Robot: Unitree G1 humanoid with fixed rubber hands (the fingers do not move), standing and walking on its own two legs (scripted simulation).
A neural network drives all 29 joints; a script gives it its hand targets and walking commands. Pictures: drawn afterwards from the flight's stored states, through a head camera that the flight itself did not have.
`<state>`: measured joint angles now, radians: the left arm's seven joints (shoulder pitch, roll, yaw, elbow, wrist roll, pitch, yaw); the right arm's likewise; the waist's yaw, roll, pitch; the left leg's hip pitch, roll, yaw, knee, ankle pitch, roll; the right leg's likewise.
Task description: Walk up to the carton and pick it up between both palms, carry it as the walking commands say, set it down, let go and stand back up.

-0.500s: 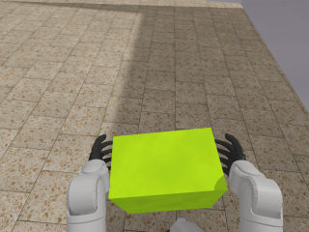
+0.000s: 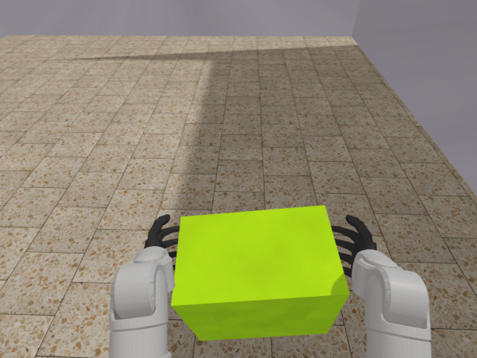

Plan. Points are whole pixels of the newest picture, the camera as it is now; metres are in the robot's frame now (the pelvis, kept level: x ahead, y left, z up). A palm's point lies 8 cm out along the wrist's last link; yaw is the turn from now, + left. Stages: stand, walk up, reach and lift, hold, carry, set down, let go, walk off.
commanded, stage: carry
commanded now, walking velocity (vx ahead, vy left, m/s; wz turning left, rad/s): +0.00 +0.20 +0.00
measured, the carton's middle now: (257, 278) +0.27 -0.02 +0.01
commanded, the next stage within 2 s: none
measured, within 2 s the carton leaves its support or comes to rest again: neither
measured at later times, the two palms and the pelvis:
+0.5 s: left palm (101, 292) +0.23 +0.22 +0.06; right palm (309, 288) +0.24 -0.09 +0.04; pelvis -0.04 +0.06 -0.01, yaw +1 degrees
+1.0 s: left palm (35, 286) +0.24 +0.33 +0.06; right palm (244, 281) +0.24 +0.01 +0.05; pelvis -0.03 +0.16 -0.01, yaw +1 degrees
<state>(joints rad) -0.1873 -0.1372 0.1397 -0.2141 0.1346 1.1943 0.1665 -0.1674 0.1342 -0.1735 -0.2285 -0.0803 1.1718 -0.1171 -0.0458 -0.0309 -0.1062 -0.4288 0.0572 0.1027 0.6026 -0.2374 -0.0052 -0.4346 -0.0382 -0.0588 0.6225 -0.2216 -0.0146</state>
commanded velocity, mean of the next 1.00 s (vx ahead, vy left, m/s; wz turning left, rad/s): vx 0.00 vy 0.20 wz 0.00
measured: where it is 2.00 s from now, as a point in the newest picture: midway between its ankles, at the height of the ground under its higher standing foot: outside the picture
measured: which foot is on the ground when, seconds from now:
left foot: down 0.00-0.48, up 0.50-0.66, down 0.68-1.00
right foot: down 0.00-0.24, up 0.26-0.42, down 0.44-0.98, up 1.00-1.00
